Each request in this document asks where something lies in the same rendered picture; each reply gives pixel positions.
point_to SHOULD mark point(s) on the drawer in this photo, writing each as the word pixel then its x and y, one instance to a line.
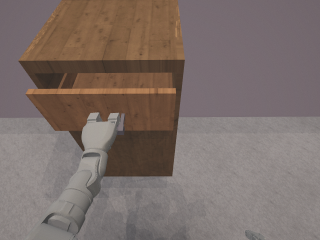
pixel 147 100

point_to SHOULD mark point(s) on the cabinet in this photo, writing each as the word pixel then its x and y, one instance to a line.
pixel 115 36

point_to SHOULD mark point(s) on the robot left hand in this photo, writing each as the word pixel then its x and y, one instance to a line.
pixel 99 134

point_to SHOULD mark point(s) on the handle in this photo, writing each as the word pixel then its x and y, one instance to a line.
pixel 120 127

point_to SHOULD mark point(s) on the robot left upper arm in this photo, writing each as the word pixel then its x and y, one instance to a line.
pixel 49 232

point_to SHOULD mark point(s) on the robot right hand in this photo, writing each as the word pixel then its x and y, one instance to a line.
pixel 251 235

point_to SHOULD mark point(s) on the left robot forearm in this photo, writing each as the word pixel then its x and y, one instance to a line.
pixel 69 210

